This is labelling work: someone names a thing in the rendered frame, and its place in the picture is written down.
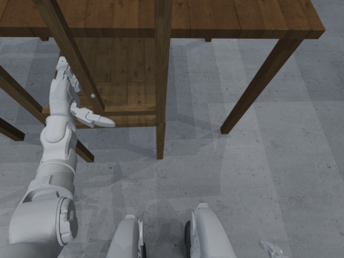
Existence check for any left robot forearm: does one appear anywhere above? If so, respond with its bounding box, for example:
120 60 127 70
9 114 77 244

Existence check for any robot left hand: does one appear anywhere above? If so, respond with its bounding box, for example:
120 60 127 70
49 56 115 128

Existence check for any left robot thigh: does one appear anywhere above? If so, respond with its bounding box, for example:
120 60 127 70
106 218 144 258

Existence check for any robot right hand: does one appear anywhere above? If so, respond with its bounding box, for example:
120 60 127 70
259 239 288 258

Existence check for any right robot shin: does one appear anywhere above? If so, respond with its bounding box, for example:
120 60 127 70
190 203 209 258

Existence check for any chair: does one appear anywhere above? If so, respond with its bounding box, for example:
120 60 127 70
0 0 173 162

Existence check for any left robot upper arm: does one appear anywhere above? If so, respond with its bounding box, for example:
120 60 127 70
0 197 78 258

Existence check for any table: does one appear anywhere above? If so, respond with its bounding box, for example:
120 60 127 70
0 0 326 141

